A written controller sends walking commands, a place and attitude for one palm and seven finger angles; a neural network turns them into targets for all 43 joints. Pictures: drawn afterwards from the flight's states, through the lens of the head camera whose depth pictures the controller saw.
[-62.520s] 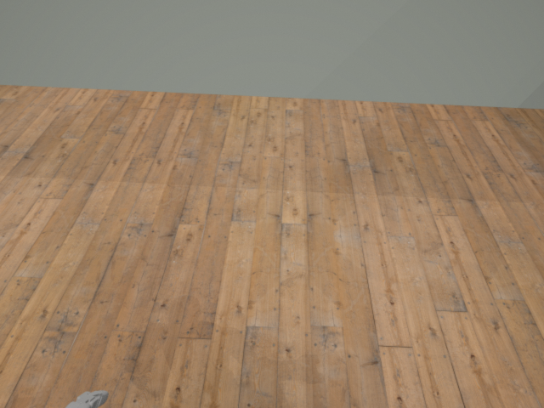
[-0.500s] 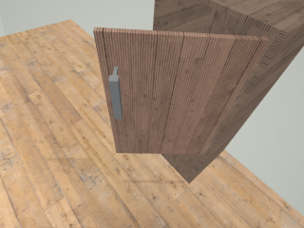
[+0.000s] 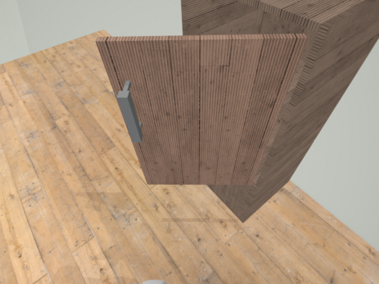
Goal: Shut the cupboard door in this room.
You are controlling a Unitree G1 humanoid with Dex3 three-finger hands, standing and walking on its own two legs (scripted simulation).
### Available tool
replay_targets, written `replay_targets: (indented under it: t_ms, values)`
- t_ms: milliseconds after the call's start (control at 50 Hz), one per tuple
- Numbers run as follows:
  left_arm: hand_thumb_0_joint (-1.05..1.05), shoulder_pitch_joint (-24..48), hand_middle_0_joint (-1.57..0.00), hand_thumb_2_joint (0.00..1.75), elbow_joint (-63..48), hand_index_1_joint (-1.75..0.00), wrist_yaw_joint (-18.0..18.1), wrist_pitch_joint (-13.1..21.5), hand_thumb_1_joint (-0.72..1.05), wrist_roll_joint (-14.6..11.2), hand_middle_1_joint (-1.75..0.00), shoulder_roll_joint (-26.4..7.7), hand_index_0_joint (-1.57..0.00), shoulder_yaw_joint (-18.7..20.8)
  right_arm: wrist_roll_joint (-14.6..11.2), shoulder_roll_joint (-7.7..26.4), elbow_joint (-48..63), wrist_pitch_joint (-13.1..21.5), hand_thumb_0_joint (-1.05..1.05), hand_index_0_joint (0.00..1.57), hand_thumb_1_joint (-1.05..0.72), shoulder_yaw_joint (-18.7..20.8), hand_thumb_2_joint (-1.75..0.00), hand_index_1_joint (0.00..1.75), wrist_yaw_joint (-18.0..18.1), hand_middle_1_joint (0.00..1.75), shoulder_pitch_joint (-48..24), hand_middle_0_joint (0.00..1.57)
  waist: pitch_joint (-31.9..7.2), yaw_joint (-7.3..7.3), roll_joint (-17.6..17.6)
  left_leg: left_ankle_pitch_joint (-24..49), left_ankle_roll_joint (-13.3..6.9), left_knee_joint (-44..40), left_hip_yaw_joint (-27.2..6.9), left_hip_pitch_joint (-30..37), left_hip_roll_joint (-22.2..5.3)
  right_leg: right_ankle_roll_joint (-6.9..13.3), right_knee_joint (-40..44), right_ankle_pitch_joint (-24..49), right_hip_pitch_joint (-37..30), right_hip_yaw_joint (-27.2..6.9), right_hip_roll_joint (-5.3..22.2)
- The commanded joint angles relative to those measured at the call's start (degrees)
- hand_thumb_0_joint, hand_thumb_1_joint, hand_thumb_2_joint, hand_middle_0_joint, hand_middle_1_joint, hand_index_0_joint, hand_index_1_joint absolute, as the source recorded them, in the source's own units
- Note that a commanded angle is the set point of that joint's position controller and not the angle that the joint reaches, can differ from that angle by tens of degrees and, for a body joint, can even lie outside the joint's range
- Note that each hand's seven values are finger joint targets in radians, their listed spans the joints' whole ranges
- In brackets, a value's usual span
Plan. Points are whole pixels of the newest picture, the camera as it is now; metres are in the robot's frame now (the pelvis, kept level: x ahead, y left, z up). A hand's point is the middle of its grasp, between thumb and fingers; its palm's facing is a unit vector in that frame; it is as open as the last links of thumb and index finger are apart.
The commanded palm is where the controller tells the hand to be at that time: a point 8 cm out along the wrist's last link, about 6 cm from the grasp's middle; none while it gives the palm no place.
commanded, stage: come to a stop and stand still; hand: left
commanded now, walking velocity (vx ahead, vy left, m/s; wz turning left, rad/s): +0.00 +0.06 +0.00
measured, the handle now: (132, 112) +0.48 +0.18 +0.08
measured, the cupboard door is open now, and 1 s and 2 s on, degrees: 50 50 50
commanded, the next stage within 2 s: look again from close up in 0.56 s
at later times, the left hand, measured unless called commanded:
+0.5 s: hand out of the picture -0.03 +0.22 -0.18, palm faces +0.02 -0.98 -0.19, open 7.4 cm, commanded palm none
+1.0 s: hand out of the picture +0.00 +0.21 -0.17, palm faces +0.00 -0.97 -0.25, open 7.4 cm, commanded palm none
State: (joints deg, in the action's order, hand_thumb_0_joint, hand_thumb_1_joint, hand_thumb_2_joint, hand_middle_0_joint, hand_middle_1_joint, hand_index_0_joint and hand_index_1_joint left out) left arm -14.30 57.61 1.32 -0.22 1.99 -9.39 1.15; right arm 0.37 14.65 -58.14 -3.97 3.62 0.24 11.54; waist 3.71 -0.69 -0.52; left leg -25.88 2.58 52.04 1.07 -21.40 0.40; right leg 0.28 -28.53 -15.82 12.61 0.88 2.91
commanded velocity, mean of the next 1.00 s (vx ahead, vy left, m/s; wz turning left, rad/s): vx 0.00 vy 0.00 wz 0.00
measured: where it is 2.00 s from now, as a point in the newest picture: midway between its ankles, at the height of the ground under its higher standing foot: outside the picture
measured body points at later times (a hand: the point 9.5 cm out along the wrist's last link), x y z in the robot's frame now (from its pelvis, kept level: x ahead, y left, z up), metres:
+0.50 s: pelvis -0.02 +0.04 +0.00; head -0.01 +0.05 +0.45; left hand -0.03 +0.27 -0.16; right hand -0.01 -0.18 -0.15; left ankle -0.03 +0.15 -0.74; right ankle -0.01 -0.12 -0.74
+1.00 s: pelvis -0.03 +0.02 -0.01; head -0.04 +0.01 +0.44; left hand +0.00 +0.26 -0.15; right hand -0.01 -0.20 -0.17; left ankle -0.03 +0.15 -0.74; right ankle -0.01 -0.12 -0.74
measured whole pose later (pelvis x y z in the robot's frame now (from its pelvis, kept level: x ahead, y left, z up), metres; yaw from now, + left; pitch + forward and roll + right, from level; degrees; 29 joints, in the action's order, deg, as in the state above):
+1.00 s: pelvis -0.03 +0.02 -0.01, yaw +0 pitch -3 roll +1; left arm -15.2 61.1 2.0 0.7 1.3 -10.1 -0.4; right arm 0.6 10.1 -59.7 0.8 0.6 0.8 15.9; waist 1.2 0.5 -0.9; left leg -16.4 0.5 29.3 3.0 -10.3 -1.0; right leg -1.9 -31.2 -14.7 13.9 -0.2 3.3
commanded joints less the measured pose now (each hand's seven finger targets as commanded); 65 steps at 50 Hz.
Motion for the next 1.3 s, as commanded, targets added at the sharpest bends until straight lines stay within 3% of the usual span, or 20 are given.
replay_targets:
  t_ms: [0, 60, 80, 100, 120, 140, 180, 340, 480, 620, 640, 660, 680, 700, 760, 820, 860, 960, 1200, 1280]
  values:
    - [0.0, -4.3, -0.2, 0.9, -1.35, -0.3, 1.0, 0.7, 0.9, -0.06, -0.3, -13.2, -0.2, 3.37, -0.12, 1.03, 4.75, 1.95, 0.0, 0.2, -0.9, -0.5, -0.9, 0.3, 0.06, 0.3, -1.96, 0.2, -5.42, -2.73, 10.71, -0.99, 0.09, -9.06, 0.0, -2.7, -0.83, 10.18, 6.98, 33.39, -10.09, -12.9, 15.1]
    - [0.0, -1.1, -0.2, 0.9, -0.79, -0.3, 0.88, 0.36, 0.9, -0.41, -0.3, -12.62, -0.2, 3.22, -0.17, 0.16, 2.57, 2.5, 0.0, 0.2, -0.9, -0.71, -0.9, 0.3, 0.43, 0.3, 3.32, 0.2, -6.24, -0.24, 11.37, 8.15, -0.21, -23.98, 1.66, 7.4, -0.22, 7.38, 4.82, 25.96, -5.31, -10.01, 12.35]
    - [0.0, -0.26, -0.2, 0.9, -0.7, -0.3, 0.85, 0.15, 0.9, -0.93, -0.3, -11.67, -0.2, 2.86, -0.04, 0.53, 1.4, 2.94, 0.0, 0.2, -0.9, -0.93, -0.9, 0.3, 0.55, 0.3, 5.41, 0.2, -6.31, 0.7, 9.36, 14.55, -0.62, -30.13, 1.67, 13.76, -0.37, 5.18, 3.93, 19.77, -0.78, -8.75, 10.26]
    - [0.0, -0.11, -0.2, 0.9, -0.92, -0.3, 0.75, -0.18, 0.9, -1.33, -0.3, -9.47, -0.2, 2.47, 0.14, 2.31, 0.86, 3.62, 0.0, 0.2, -0.9, -0.82, -0.9, 0.3, 0.66, 0.3, 6.42, 0.2, -6.37, 0.77, 3.24, 19.01, -1.86, -31.95, -1.85, 17.88, -4.23, 2.84, 1.65, 11.48, 3.42, -6.19, 6.45]
    - [0.0, -1.4, -0.2, 0.9, -0.96, -0.3, 0.53, -0.55, 0.9, -1.43, -0.3, -6.96, -0.2, 1.92, 0.5, 4.8, 1.04, 3.98, 0.0, 0.2, -0.9, -0.64, -0.9, 0.3, 0.86, 0.3, 5.94, 0.2, -6.28, -0.22, -4.72, 24.18, -4.46, -32.0, -7.83, 15.62, -10.61, 0.63, 0.22, 3.41, 3.46, -2.75, 2.35]
    - [0.0, -1.7, -0.2, 0.9, -0.73, -0.3, 0.53, -0.82, 0.9, -1.14, -0.3, -5.69, -0.2, 1.65, 0.65, 6.06, 1.5, 3.69, 0.0, 0.2, -0.9, -0.69, -0.9, 0.3, 1.03, 0.3, 4.31, 0.2, -4.32, -0.93, -4.97, 18.81, -6.16, -33.51, -8.76, 9.14, -13.06, -0.33, 0.99, -1.69, 0.3, -0.17, 0.69]
    - [0.0, 0.83, -0.2, 0.9, 0.49, -0.3, 0.25, -1.72, 0.9, -0.79, -0.3, -5.47, -0.2, 1.3, 0.69, 4.87, 1.05, 3.75, 0.0, 0.2, -0.9, -1.07, -0.9, 0.3, 1.37, 0.3, 1.88, 0.2, 1.23, -0.72, -9.27, 8.09, -6.11, -39.78, -10.29, 2.58, -11.27, -1.07, -0.45, -0.7, -1.44, 0.91, 0.02]
    - [0.0, -2.53, -0.2, 0.9, 4.85, -0.3, -0.18, -0.66, 0.9, -0.75, -0.3, -5.18, -0.2, 0.28, 0.11, 2.5, -0.89, 4.2, 0.0, 0.2, -0.9, -1.19, -0.9, 0.3, 1.45, 0.3, 4.12, 0.2, 2.3, -0.45, -2.01, 3.97, -3.78, -40.08, -5.88, 5.27, -7.31, -0.79, 5.64, 5.7, -2.4, -1.73, 1.47]
    - [0.0, -3.9, -0.2, 0.9, 6.09, -0.3, 0.16, 0.31, 0.9, -0.97, -0.3, -4.75, -0.2, 0.02, -0.14, 0.8, -2.67, 5.06, 0.0, 0.2, -0.9, -1.78, -0.9, 0.3, 1.57, 0.3, 6.6, 0.2, -0.77, 0.15, 1.5, 16.66, -3.55, -36.15, -2.93, 10.55, -6.32, -0.57, 7.45, 10.19, -2.63, -3.2, 2.56]
    - [0.0, -4.78, -0.2, 0.9, 6.95, -0.3, 0.47, 0.59, 0.9, -1.21, -0.3, -4.09, -0.2, -0.12, -0.1, -0.53, -4.31, 5.11, 0.0, 0.2, -0.9, -2.12, -0.9, 0.3, 1.78, 0.3, 7.93, 0.2, -0.37, 0.37, 1.15, 19.19, -3.27, -34.77, -1.63, 11.82, -6.0, -0.16, 8.02, 11.31, -2.44, -3.9, 2.67]
    - [0.0, -6.57, -0.2, 0.9, 7.88, -0.3, 2.94, 2.04, 0.9, -0.33, -0.3, -5.57, -0.2, -0.98, -0.44, 2.37, -0.89, 6.22, 0.0, 0.2, -0.9, -2.46, -0.9, 0.3, 0.94, 0.3, 4.34, 0.2, 0.61, -0.06, -4.23, 28.77, -2.21, -25.21, 0.29, 7.75, -7.96, -0.04, 4.84, 17.98, -1.56, -3.5, 4.73]
    - [0.0, -7.47, -0.2, 0.9, 6.89, -0.3, 2.64, 2.95, 0.9, -0.67, -0.3, -7.99, -0.2, -0.6, -0.08, 0.67, 0.77, 6.4, 0.0, 0.2, -0.9, -3.0, -0.9, 0.3, 0.77, 0.3, 2.89, 0.2, 0.64, -0.04, -5.05, 26.68, -1.71, -25.17, -0.09, 7.88, -4.89, 0.82, 3.07, 29.59, -1.11, -4.08, 5.97]
    - [0.0, -7.41, -0.2, 0.9, 5.47, -0.3, 2.33, 2.87, 0.9, -0.73, -0.3, -7.71, -0.2, -0.51, 0.31, -0.95, 0.21, 7.09, 0.0, 0.2, -0.9, -2.43, -0.9, 0.3, 0.96, 0.3, 8.71, 0.2, -7.03, 1.65, -5.67, 26.64, -2.16, -25.83, -1.02, 10.33, -5.21, 1.69, -1.45, 27.06, -4.52, -4.24, 5.23]
    - [0.0, -6.7, -0.2, 0.9, 5.12, -0.3, 2.11, 2.78, 0.9, -0.93, -0.3, -6.65, -0.2, -0.62, 0.32, -0.32, -0.05, 7.27, 0.0, 0.2, -0.9, -2.31, -0.9, 0.3, 1.38, 0.3, 9.38, 0.2, -11.92, 1.09, -4.69, 33.09, -2.66, -24.22, -1.89, 12.29, -6.34, 1.45, -2.26, 24.19, -6.29, -3.34, 4.36]
    - [0.0, -4.4, -0.2, 0.9, 3.86, -0.3, 1.62, 1.9, 0.9, -0.88, -0.3, -5.91, -0.2, -0.78, 0.21, 0.52, 0.76, 6.39, 0.0, 0.2, -0.9, -1.96, -0.9, 0.3, 1.7, 0.3, 8.08, 0.2, -4.76, 1.05, 1.01, 28.25, -3.6, -25.87, -2.73, 9.15, -6.86, 0.94, -0.25, 13.81, -1.83, -2.4, 2.79]
    - [0.0, -3.56, -0.2, 0.9, 2.79, -0.3, 1.29, 1.58, 0.9, -0.9, -0.3, -6.24, -0.2, -0.69, 0.24, 0.35, 1.6, 5.67, 0.0, 0.2, -0.9, -1.98, -0.9, 0.3, 1.2, 0.3, 6.28, 0.2, 2.04, 0.89, 2.54, 14.77, -3.59, -28.9, -3.04, 5.6, -5.17, 0.95, 2.86, 5.01, 2.48, -4.38, 2.71]
    - [0.0, -3.36, -0.2, 0.9, 2.25, -0.3, 1.15, 1.57, 0.9, -0.88, -0.3, -6.87, -0.2, -0.6, 0.4, 0.33, 1.3, 5.61, 0.0, 0.2, -0.9, -1.91, -0.9, 0.3, 1.0, 0.3, 6.37, 0.2, 1.99, 1.02, 0.36, 12.85, -3.68, -29.71, -2.88, 6.11, -4.9, 1.07, 3.74, 2.53, 3.14, -4.66, 2.48]
    - [0.0, -2.49, -0.2, 0.9, 0.73, -0.3, 0.92, 1.64, 0.9, -0.97, -0.3, -8.11, -0.2, -0.24, 0.45, 0.94, 1.28, 5.46, 0.0, 0.2, -0.9, -1.91, -0.9, 0.3, 0.75, 0.3, 6.25, 0.2, 1.54, 1.09, 4.79, 11.31, -3.55, -29.82, -2.28, 7.19, -4.24, 1.08, 6.13, -0.77, 3.64, -5.52, 2.91]
    - [0.0, -1.13, -0.2, 0.9, 0.07, -0.3, 0.42, 1.8, 0.9, -1.17, -0.3, -10.21, -0.2, 0.22, 0.51, 3.15, -0.35, 5.81, 0.0, 0.2, -0.9, -2.06, -0.9, 0.3, 0.55, 0.3, 5.07, 0.2, -0.6, 0.77, 0.84, 12.96, -2.97, -31.37, -2.55, 7.23, -4.92, 1.09, 7.35, 0.83, 1.05, -5.13, 3.36]
    - [0.0, -3.49, -0.2, 0.9, 1.28, -0.3, 0.21, 0.84, 0.9, -0.85, -0.3, -7.87, -0.2, 0.03, 1.06, 1.51, -1.59, 4.79, 0.0, 0.2, -0.9, -2.32, -0.9, 0.3, 0.38, 0.3, 6.71, 0.2, 1.5, 0.7, 1.44, -1.27, -3.07, -32.32, -3.06, 4.53, -4.98, 1.11, 6.87, -11.76, 2.69, -4.34, 2.26]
